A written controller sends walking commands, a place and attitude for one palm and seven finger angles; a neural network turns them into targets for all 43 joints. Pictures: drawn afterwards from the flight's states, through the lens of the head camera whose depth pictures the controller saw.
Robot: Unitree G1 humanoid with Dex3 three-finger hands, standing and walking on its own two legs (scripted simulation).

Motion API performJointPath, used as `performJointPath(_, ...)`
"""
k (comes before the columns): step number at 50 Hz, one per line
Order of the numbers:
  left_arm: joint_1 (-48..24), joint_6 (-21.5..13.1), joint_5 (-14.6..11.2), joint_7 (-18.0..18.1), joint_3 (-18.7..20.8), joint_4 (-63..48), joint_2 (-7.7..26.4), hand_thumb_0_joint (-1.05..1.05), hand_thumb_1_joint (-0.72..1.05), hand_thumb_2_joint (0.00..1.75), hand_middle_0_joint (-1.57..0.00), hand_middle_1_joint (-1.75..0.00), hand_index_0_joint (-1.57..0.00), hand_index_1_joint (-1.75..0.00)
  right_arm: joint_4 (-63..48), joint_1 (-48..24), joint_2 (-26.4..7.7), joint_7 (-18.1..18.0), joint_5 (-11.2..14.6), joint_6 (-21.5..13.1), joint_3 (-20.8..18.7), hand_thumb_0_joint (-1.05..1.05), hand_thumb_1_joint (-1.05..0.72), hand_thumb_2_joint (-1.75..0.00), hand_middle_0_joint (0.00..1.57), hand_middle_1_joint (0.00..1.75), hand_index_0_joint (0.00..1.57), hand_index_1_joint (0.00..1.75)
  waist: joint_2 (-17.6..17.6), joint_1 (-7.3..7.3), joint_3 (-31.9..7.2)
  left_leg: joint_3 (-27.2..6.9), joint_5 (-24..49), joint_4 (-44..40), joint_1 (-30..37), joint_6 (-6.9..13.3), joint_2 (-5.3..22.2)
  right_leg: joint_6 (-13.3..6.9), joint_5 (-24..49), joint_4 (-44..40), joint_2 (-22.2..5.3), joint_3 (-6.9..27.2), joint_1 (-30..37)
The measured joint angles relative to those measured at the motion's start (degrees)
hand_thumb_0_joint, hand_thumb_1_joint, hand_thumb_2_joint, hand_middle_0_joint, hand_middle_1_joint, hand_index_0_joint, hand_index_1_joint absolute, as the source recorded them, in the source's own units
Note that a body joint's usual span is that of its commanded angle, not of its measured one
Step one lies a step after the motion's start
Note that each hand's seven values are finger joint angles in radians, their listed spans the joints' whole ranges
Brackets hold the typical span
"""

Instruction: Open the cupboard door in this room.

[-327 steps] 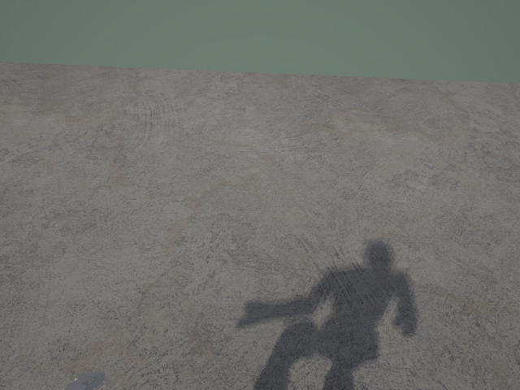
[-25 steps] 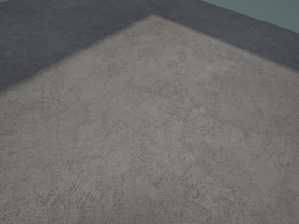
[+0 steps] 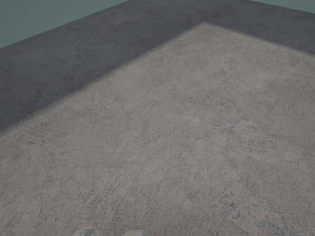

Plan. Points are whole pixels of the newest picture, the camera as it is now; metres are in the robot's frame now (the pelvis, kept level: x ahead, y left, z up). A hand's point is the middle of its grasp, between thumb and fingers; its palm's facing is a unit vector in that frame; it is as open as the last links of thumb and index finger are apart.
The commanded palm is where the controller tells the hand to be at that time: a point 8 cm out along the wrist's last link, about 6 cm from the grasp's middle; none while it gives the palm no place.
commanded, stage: turn or walk to find it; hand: left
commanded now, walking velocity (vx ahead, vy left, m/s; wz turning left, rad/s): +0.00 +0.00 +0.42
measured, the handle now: out of the picture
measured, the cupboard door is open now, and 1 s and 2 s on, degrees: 0 0 0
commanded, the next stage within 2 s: none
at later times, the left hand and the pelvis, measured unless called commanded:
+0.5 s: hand out of the picture -0.07 +0.27 -0.18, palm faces +0.28 -0.93 -0.23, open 7.4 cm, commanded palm none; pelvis -0.04 +0.05 +0.00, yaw +13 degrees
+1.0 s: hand out of the picture -0.02 +0.22 -0.14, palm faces +0.39 -0.87 -0.30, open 7.4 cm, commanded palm none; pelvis -0.05 +0.00 +0.00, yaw +25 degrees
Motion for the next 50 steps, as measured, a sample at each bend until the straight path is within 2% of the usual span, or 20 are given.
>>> performJointPath(4,1.71,0.05,-0.06,0.03,-0.15,0.99,-0.40,0.01,0.90,0.90,-0.20,-0.30,-0.21,-0.30,0.35,0.52,-0.89,0.38,-0.14,0.15,-0.43,0.00,-0.91,-0.90,0.20,0.30,0.20,0.30,-0.07,-0.17,0.17,0.51,4.50,8.91,-2.28,-1.58,2.70,-0.01,1.75,-2.82,-0.78,-2.35,1.30)
performJointPath(8,3.11,-0.05,0.17,0.08,-0.06,1.77,-0.41,0.01,0.90,0.90,-0.20,-0.30,-0.21,-0.30,1.11,0.77,-1.04,0.44,-0.15,0.63,-0.38,0.00,-0.91,-0.90,0.20,0.30,0.20,0.30,-0.75,0.40,0.29,0.96,4.70,7.39,-0.71,-2.63,4.84,0.07,2.22,-3.38,-1.73,-4.60,1.21)
performJointPath(12,4.18,-0.02,0.62,-0.02,0.23,2.55,0.17,0.01,0.90,0.90,-0.20,-0.30,-0.21,-0.30,1.51,-0.24,-0.61,0.39,0.08,0.78,0.11,0.00,-0.91,-0.90,0.20,0.30,0.20,0.30,-1.96,1.53,0.76,2.77,0.96,-1.54,3.29,-2.79,5.92,0.60,2.29,-2.70,-3.05,-6.39,0.30)
performJointPath(16,4.77,0.16,0.92,-0.18,0.85,3.33,1.67,0.01,0.90,0.90,-0.20,-0.30,-0.21,-0.30,0.82,-2.38,0.26,0.22,0.61,-0.09,0.89,0.00,-0.91,-0.90,0.20,0.30,0.20,0.30,-3.59,2.88,1.47,5.48,-1.54,-13.15,8.02,-2.10,5.73,1.74,1.82,-0.25,-4.84,-8.00,-1.51)
performJointPath(19,5.52,0.76,0.43,-0.26,1.44,3.99,3.22,0.01,0.90,0.90,-0.20,-0.30,-0.21,-0.30,-0.57,-3.57,0.74,0.15,0.75,-1.74,1.43,0.00,-0.91,-0.90,0.20,0.30,0.20,0.30,-4.61,2.99,1.21,6.76,5.58,-25.07,12.52,-0.70,4.98,3.36,0.02,4.60,-6.63,-9.16,-3.99)
performJointPath(20,5.47,1.37,0.21,-0.22,1.78,4.40,3.99,0.01,0.90,0.90,-0.20,-0.30,-0.21,-0.30,-0.76,-4.22,1.41,0.06,0.62,-2.21,1.51,0.00,-0.91,-0.90,0.20,0.30,0.20,0.30,-5.84,3.25,1.44,7.08,5.92,-24.50,12.13,0.58,4.11,4.29,-4.17,8.31,-7.13,-7.47,-5.66)
performJointPath(22,5.55,2.88,0.21,-0.05,2.17,5.24,5.02,0.01,0.91,0.90,-0.20,-0.30,-0.20,-0.30,-1.32,-4.93,2.48,-0.03,0.34,-2.65,2.07,0.00,-0.91,-0.90,0.20,0.30,0.20,0.30,-6.73,3.54,1.29,7.27,5.25,-23.93,12.07,2.57,3.59,4.99,-10.70,17.10,-5.55,-2.99,-9.07)
performJointPath(26,4.81,3.58,0.30,-0.59,2.58,6.03,5.58,0.01,0.91,0.90,-0.20,-0.30,-0.20,-0.30,-1.81,-4.73,3.57,-0.84,0.19,-3.12,2.95,0.00,-0.91,-0.90,0.20,0.30,0.20,0.30,-5.81,3.07,0.10,5.70,7.84,-28.72,13.61,3.68,3.08,5.89,-8.12,29.08,-2.92,1.43,-13.19)
performJointPath(30,3.60,2.57,0.15,-0.72,2.43,5.24,5.48,0.01,0.91,0.90,-0.20,-0.30,-0.20,-0.30,-1.72,-4.33,4.02,-1.13,0.47,-3.66,3.35,0.00,-0.91,-0.90,0.20,0.30,0.21,0.30,-5.22,3.03,-0.26,4.63,10.65,-32.93,15.00,4.33,1.82,7.05,-5.15,32.01,-2.39,3.67,-13.97)
performJointPath(35,1.33,2.48,-0.07,-0.31,2.19,4.14,4.87,0.01,0.91,0.90,-0.20,-0.30,-0.20,-0.30,-1.64,-2.94,4.29,-1.16,0.33,-3.71,3.20,0.00,-0.90,-0.90,0.21,0.30,0.21,0.30,-4.57,1.94,-0.47,2.91,12.06,-34.24,14.85,4.54,0.30,7.74,-6.15,28.67,-1.90,4.95,-12.07)
performJointPath(42,-2.18,2.13,-0.44,-0.11,1.50,1.88,2.92,0.01,0.91,0.90,-0.20,-0.30,-0.20,-0.30,-0.88,-0.64,3.34,-1.00,-0.23,-2.69,2.36,0.00,-0.90,-0.90,0.21,0.30,0.21,0.30,-2.64,-0.28,-0.02,-0.06,12.73,-32.67,12.15,3.28,-0.68,6.66,-9.28,16.22,0.13,5.26,-7.18)
performJointPath(45,-2.86,1.26,-0.68,-0.15,1.01,0.81,1.99,0.01,0.91,0.90,-0.20,-0.30,-0.20,-0.30,-0.52,0.30,2.52,-0.88,-0.16,-2.21,1.85,0.00,-0.90,-0.90,0.21,0.30,0.21,0.30,-1.65,-0.74,0.01,-1.33,12.48,-30.74,10.13,2.04,-1.05,5.96,-5.06,6.43,1.16,4.83,-3.26)
performJointPath(47,-2.89,0.28,-0.43,-0.02,0.68,0.60,0.96,0.01,0.91,0.90,-0.20,-0.30,-0.20,-0.30,-0.11,0.69,1.58,-0.78,0.27,-1.87,1.30,0.00,-0.90,-0.90,0.21,0.30,0.21,0.30,0.08,-0.77,0.27,-2.44,10.44,-26.95,8.14,1.25,-0.62,2.59,-1.90,1.59,2.09,3.40,-1.13)
performJointPath(48,-2.61,-0.01,-0.23,-0.03,0.34,0.45,0.51,0.01,0.91,0.90,-0.20,-0.30,-0.20,-0.30,0.09,0.85,1.23,-0.79,0.34,-1.54,0.98,0.00,-0.91,-0.90,0.20,0.30,0.21,0.30,0.60,-0.86,0.33,-2.43,5.69,-22.64,6.57,0.86,-0.68,1.05,-2.09,1.79,2.10,2.63,-1.02)
performJointPath(50,-1.61,-0.24,-0.14,0.07,0.06,0.27,-0.16,0.01,0.91,0.90,-0.20,-0.30,-0.20,-0.30,0.39,1.21,0.71,-0.65,0.15,-0.70,0.48,0.00,-0.91,-0.90,0.20,0.30,0.21,0.30,0.40,-0.76,0.06,-1.38,-0.31,-11.07,2.83,0.25,-1.15,-0.50,-2.42,1.26,1.13,1.48,-0.26)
